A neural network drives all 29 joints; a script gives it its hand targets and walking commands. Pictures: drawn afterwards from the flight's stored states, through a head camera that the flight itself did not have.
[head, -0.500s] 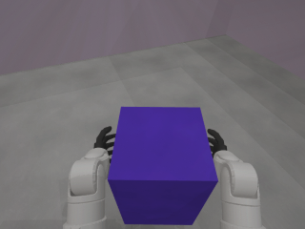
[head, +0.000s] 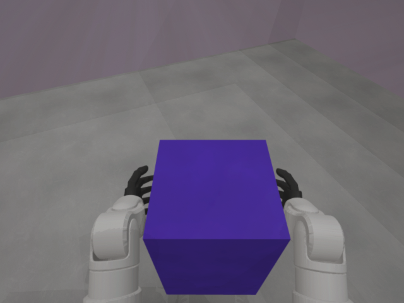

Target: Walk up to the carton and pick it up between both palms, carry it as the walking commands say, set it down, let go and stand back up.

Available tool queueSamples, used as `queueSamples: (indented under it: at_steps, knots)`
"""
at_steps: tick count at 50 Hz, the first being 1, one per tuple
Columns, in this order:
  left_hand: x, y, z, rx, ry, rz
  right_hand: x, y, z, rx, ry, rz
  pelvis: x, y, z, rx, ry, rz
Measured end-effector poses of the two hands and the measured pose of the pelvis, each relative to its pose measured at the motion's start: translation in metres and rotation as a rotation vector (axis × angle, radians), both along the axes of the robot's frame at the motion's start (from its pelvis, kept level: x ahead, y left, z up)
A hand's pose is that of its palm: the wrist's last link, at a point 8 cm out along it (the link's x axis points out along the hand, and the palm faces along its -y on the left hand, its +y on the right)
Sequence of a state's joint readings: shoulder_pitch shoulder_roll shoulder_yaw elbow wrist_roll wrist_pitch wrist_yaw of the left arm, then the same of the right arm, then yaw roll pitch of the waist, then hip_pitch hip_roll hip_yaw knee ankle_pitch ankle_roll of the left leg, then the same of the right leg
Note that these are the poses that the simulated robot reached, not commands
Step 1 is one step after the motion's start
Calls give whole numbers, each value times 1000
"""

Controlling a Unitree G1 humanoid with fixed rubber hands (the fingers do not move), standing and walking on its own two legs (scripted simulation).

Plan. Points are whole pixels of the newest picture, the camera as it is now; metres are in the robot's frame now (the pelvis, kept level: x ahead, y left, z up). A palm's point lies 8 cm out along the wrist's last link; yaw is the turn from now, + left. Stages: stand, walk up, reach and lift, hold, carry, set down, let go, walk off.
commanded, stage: carry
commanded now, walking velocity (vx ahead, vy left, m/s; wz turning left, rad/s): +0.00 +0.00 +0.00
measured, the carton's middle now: (211, 223) +0.27 +0.00 +0.02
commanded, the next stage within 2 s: hold in 0.84 s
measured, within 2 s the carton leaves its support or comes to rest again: neither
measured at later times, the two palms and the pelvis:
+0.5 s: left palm (138, 202) +0.28 +0.14 +0.09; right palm (292, 204) +0.28 -0.15 +0.08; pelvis +0.00 -0.01 +0.00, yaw +0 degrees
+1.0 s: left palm (141, 213) +0.28 +0.14 +0.03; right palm (284, 213) +0.29 -0.15 +0.03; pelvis +0.00 -0.01 +0.01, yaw +1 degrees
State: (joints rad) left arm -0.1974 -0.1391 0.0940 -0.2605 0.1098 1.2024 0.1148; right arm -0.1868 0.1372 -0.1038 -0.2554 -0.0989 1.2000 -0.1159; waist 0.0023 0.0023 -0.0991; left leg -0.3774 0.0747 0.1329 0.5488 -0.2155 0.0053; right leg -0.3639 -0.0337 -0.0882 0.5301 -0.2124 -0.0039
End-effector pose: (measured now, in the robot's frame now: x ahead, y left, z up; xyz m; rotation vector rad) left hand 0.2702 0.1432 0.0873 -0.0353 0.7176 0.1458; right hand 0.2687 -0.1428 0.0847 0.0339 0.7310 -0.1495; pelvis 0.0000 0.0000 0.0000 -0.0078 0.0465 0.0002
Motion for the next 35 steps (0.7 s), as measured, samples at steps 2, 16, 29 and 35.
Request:
queueSamples:
  at_steps: [2,16,29,35]
  knots:
    - [0,-1,0,0,0,1,1,-1,0,0,0,1,1,-1,0,0,1,1]
    - [4,-5,-1,-1,-3,3,5,-5,-1,-1,-3,3,3,-6,0,1,4,3]
    - [6,-5,-2,0,-5,6,7,-5,-2,-1,-5,7,5,-7,1,3,6,4]
    - [6,-5,-3,0,-6,7,9,-5,-3,-1,-7,8,5,-7,1,3,6,5]
